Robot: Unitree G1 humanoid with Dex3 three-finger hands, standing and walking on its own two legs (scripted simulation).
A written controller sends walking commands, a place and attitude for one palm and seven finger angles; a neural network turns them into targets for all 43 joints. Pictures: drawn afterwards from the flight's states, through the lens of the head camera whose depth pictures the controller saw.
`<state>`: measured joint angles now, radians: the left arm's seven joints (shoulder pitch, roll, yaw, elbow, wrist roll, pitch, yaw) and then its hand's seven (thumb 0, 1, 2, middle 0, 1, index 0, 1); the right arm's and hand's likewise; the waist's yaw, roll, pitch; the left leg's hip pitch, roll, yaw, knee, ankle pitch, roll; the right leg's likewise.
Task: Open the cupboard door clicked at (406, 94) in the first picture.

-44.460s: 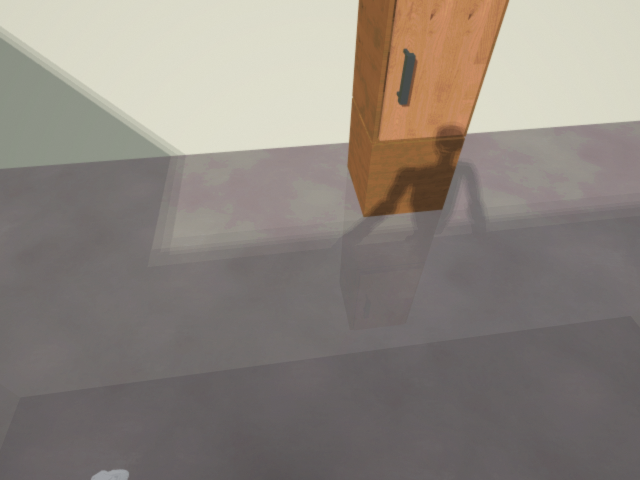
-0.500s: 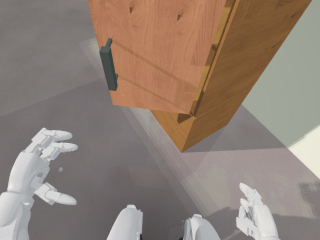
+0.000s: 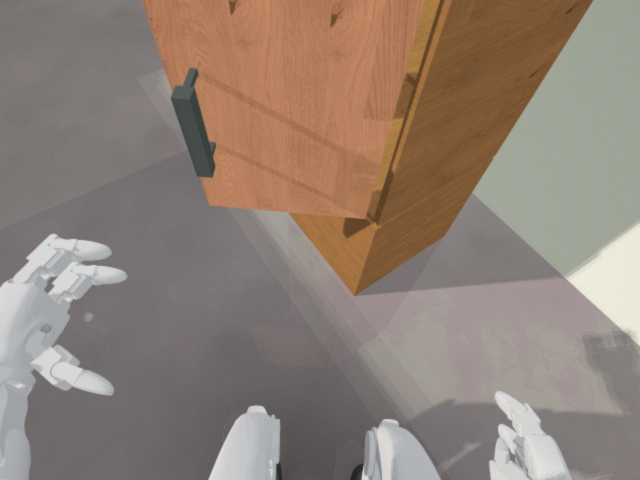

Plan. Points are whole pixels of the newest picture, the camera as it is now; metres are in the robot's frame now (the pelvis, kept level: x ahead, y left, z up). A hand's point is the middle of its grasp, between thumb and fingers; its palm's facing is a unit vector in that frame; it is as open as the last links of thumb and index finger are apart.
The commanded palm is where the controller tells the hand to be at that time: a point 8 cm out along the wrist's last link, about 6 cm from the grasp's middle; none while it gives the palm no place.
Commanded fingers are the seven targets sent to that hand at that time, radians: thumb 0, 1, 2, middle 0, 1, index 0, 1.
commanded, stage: raise the hand with hooked fingers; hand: left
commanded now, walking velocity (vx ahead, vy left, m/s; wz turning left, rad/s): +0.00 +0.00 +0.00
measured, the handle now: (199, 125) +0.60 +0.23 +0.02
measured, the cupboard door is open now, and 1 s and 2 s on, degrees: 51 51 51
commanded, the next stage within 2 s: move the hooked fingers beside the handle in 0.28 s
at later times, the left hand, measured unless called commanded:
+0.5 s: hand (92, 314) +0.28 +0.27 +0.04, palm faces -0.03 -1.00 -0.05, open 14.0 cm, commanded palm +0.28 +0.32 +0.04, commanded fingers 0.00 -0.50 0.30 -0.30 -1.20 -0.30 -1.20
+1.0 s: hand (111, 243) +0.37 +0.28 +0.04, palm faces -0.04 -1.00 -0.03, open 14.0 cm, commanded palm +0.37 +0.32 +0.04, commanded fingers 0.00 -0.50 0.30 -0.30 -1.20 -0.30 -1.20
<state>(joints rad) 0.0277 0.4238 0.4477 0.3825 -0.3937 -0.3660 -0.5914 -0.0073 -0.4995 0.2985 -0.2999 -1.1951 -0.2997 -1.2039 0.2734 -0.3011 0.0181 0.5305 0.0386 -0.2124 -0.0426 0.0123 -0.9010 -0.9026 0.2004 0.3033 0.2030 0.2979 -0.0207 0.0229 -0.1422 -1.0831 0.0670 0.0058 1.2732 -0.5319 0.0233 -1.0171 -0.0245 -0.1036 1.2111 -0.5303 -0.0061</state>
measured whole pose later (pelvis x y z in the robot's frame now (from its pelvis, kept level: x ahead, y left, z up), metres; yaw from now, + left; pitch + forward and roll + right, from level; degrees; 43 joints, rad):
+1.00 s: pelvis +0.00 +0.00 -0.01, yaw -1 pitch +22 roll -4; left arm -0.41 0.53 0.50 0.79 -0.30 -0.38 -0.62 -0.01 -0.50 0.30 -0.30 -1.20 -0.30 -1.20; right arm 0.29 -0.31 0.03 0.59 0.03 -0.14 -0.05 0.01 -0.90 -0.90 0.20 0.30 0.20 0.30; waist -0.05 0.02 -0.14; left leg -1.17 0.08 0.01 1.31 -0.54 0.02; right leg -1.11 -0.02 -0.10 1.25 -0.53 -0.01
